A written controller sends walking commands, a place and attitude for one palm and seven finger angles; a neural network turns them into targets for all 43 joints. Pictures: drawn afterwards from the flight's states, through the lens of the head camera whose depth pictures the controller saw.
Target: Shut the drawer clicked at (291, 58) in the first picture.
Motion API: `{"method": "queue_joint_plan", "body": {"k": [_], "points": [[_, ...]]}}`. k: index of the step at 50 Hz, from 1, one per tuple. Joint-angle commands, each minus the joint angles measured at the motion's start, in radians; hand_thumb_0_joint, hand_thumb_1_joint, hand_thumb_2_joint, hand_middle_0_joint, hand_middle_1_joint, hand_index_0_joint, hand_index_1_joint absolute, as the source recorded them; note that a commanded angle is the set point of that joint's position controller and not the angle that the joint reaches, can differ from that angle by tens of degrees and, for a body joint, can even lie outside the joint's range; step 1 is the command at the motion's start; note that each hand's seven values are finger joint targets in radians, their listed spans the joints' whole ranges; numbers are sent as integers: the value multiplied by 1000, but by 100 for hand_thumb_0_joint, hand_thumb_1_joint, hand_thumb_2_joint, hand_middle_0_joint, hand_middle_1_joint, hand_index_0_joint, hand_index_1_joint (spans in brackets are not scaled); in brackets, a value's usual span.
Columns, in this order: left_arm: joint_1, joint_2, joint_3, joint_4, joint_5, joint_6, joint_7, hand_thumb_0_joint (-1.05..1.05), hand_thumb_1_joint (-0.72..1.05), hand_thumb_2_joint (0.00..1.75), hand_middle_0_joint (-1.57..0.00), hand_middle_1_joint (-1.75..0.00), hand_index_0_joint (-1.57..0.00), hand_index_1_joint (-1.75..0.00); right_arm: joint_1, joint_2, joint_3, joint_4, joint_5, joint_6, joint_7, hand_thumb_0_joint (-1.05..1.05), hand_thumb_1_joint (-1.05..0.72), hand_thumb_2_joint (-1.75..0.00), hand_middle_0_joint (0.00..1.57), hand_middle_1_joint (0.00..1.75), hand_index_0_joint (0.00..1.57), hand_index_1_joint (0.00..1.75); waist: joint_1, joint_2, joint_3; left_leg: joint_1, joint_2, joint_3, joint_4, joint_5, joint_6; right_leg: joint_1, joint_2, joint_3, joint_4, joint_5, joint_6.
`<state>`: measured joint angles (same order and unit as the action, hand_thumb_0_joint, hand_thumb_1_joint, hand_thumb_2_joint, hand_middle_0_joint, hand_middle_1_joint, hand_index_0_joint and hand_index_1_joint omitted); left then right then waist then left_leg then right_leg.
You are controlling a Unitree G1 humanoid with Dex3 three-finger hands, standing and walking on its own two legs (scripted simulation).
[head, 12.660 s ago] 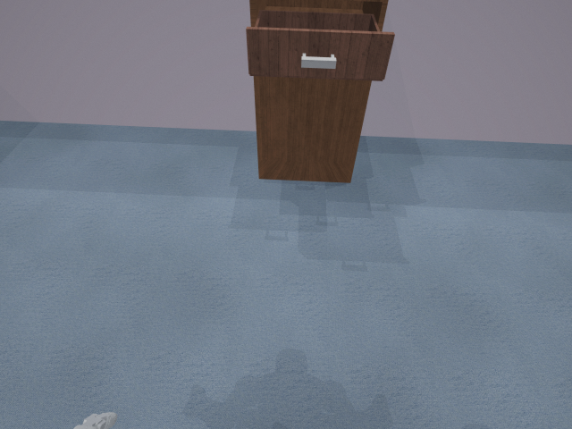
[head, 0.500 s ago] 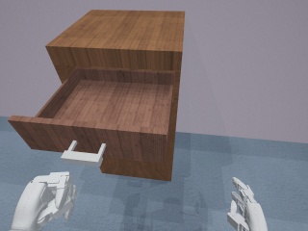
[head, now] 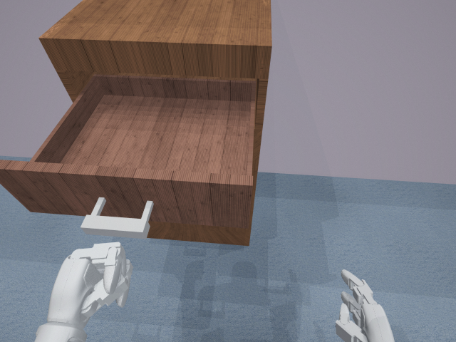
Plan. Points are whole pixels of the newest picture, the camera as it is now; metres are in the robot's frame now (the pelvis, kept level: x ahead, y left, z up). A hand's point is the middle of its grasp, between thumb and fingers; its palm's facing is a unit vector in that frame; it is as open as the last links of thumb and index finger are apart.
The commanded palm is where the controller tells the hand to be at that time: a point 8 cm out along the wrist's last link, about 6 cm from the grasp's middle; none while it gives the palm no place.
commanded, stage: bring the fist close to the handle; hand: left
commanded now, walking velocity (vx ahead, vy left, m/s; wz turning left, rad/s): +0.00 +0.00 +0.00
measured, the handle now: (120, 215) +0.31 +0.21 +0.06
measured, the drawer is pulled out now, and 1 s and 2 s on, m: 0.30 0.29 0.18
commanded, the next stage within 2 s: push the drawer shut in 0.58 s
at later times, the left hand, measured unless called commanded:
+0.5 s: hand (141, 271) +0.22 +0.15 +0.06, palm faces -0.01 -1.00 -0.06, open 3.2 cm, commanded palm +0.19 +0.21 +0.06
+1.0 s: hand (140, 261) +0.23 +0.16 +0.06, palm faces -0.02 -1.00 -0.09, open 3.2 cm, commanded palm +0.22 +0.21 +0.06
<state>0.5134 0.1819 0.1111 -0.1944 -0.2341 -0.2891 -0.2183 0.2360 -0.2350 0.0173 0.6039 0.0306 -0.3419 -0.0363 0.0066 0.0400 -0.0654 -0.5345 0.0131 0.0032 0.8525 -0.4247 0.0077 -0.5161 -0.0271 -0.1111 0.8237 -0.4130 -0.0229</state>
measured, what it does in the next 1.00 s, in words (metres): stands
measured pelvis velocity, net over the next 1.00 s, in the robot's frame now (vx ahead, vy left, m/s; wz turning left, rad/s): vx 0.00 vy -0.02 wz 0.00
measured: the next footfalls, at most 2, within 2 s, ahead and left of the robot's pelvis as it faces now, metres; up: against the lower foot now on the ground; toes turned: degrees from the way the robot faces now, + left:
none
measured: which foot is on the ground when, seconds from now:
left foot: down 0.00-1.00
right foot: down 0.00-1.00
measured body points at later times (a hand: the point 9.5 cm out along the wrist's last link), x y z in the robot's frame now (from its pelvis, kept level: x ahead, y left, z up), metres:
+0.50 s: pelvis +0.01 +0.00 -0.01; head +0.04 -0.01 +0.44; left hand +0.21 +0.21 +0.06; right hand +0.17 -0.24 -0.09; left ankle +0.01 +0.11 -0.70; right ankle +0.00 -0.10 -0.70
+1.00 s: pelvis +0.00 -0.02 -0.01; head +0.04 -0.03 +0.44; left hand +0.23 +0.21 +0.06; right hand +0.17 -0.26 -0.09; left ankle +0.01 +0.11 -0.70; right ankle +0.00 -0.11 -0.70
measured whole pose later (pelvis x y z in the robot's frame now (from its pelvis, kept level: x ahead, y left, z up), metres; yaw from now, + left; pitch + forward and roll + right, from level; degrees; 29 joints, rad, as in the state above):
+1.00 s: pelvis +0.00 -0.02 -0.01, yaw +0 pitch +9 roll +0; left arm 0.35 0.23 0.14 -0.03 -0.25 -0.34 -0.22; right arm 0.25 -0.25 0.02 0.57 0.04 -0.22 -0.04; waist -0.01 0.04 -0.10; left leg -0.64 0.03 -0.01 0.93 -0.46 -0.02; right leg -0.63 -0.01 -0.12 0.91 -0.46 -0.05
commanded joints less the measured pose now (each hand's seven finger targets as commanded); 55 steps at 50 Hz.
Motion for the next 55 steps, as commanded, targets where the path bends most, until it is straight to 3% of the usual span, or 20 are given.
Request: {"method": "queue_joint_plan", "body": {"k": [1,5,7,10,12,16,17,18,22,27,32,35,37,40,42,45,48,52,54,55], "points": [[-55,91,34,-195,0,-69,14,0,90,90,-140,-160,-140,-160,-70,-120,-49,-183,1,-37,-8,0,-90,-90,20,30,20,30,-10,-25,-142,42,-17,-36,-116,199,10,24,23,34,-91,172,8],[-84,80,27,-173,12,-78,40,0,90,90,-140,-160,-140,-160,-62,-117,-48,-194,-3,-7,-5,0,-90,-90,20,30,20,30,-10,-21,-149,19,-15,-35,-98,206,6,3,25,31,-62,176,5],[-130,117,60,-146,21,-87,55,0,90,90,-140,-160,-140,-160,-57,-123,-48,-185,-5,10,-6,0,-90,-90,20,30,20,30,-14,-27,-143,-5,-13,-39,-87,189,6,-16,28,33,-53,153,3],[-142,85,21,-157,19,-103,56,0,90,90,-140,-160,-140,-160,-46,-121,-45,-207,-6,18,0,0,-90,-90,20,30,20,30,-17,6,-186,2,-13,-35,-68,212,5,-24,25,35,-32,180,2],[-138,113,44,-181,19,-110,60,0,90,90,-140,-160,-140,-160,-47,-122,-47,-207,-5,25,0,0,-90,-90,20,30,20,30,-7,24,-227,14,-11,-34,-66,240,5,4,26,39,-28,203,-1],[-87,94,23,-199,8,-95,55,0,90,90,-140,-160,-140,-160,-35,-116,-49,-224,0,33,5,0,-90,-90,20,30,20,30,-9,9,-251,22,-7,-30,-59,292,4,28,25,37,-25,262,2],[-59,101,34,-166,16,-84,60,0,90,90,-140,-160,-140,-160,-42,-117,-51,-216,2,41,4,0,-90,-90,20,30,20,30,-11,-9,-218,7,-5,-32,-60,285,6,21,28,36,-32,254,2],[-59,70,5,-161,12,-77,58,0,90,90,-140,-160,-140,-160,-40,-116,-48,-222,2,47,6,0,-90,-90,20,30,20,30,-19,-23,-198,-3,-7,-31,-63,266,6,11,28,32,-34,244,5],[-52,112,51,-146,13,-60,68,0,90,90,-140,-160,-140,-160,-51,-120,-52,-224,2,68,1,0,-90,-90,20,30,20,30,-17,-54,-156,-38,-11,-25,-64,210,9,9,27,44,-54,203,7],[-52,113,44,-231,16,-99,76,0,90,90,-140,-160,-140,-160,-46,-113,-51,-237,2,68,2,0,-90,-90,20,30,20,30,-14,5,-197,-10,-13,-19,-49,243,11,14,25,49,-39,231,4],[-46,111,39,-208,10,-129,67,0,90,90,-140,-160,-140,-160,-40,-114,-51,-227,1,66,1,0,-90,-90,20,30,20,30,-29,-27,-175,-34,-15,-20,-33,215,13,-1,24,61,-47,214,7],[-31,104,35,-177,0,-117,47,0,90,90,-140,-160,-140,-160,-42,-115,-52,-230,3,70,2,0,-90,-90,20,30,20,30,-30,-33,-171,-52,-19,-14,-26,189,13,-2,20,75,-57,196,12],[-110,140,63,-144,0,-108,42,0,90,90,-140,-160,-140,-160,-46,-125,-49,-219,3,78,-6,0,-90,-90,20,30,20,30,-45,-56,-131,-82,-21,-14,-16,151,15,-18,15,96,-82,142,14],[-212,158,80,-122,-10,-113,31,0,90,90,-140,-160,-140,-160,-47,-127,-45,-217,6,75,-13,0,-90,-90,20,30,20,30,-49,-51,-149,-88,-23,-12,-8,122,16,-18,6,127,-100,81,18],[-244,165,92,-128,-17,-122,31,0,90,90,-140,-160,-140,-160,-51,-128,-42,-212,6,68,-15,0,-90,-90,20,30,20,30,-38,-10,-178,-66,-23,-14,-16,145,17,3,7,120,-94,110,12],[-238,177,128,-76,-39,-115,21,0,90,90,-140,-160,-140,-160,-40,-127,-43,-203,8,66,-16,0,-90,-90,20,30,20,30,-30,-50,-224,-62,-23,-6,-17,182,16,57,3,131,-99,178,21],[-292,166,113,-22,-38,-103,8,0,90,90,-140,-160,-140,-160,-43,-130,-37,-189,7,68,-14,0,-90,-90,20,30,20,30,-39,-34,-212,-59,-23,-8,-25,199,16,62,0,130,-101,214,21],[-406,168,96,-12,-41,-106,8,0,90,90,-140,-160,-140,-160,-53,-140,-36,-174,9,60,-18,0,-90,-90,20,30,20,30,-57,-17,-165,-45,-21,-14,-36,166,17,12,4,119,-116,160,19],[-431,176,111,24,-43,-108,9,0,90,90,-140,-160,-140,-160,-43,-142,-39,-165,10,60,-20,0,-90,-90,20,30,20,30,-58,-37,-170,-44,-21,-16,-44,148,15,8,7,118,-120,128,20],[-475,154,80,14,-42,-114,6,0,90,90,-140,-160,-140,-160,-49,-140,-37,-163,11,55,-19,0,-90,-90,20,30,20,30,-67,-35,-176,-35,-23,-18,-46,142,16,1,6,116,-120,122,21]]}}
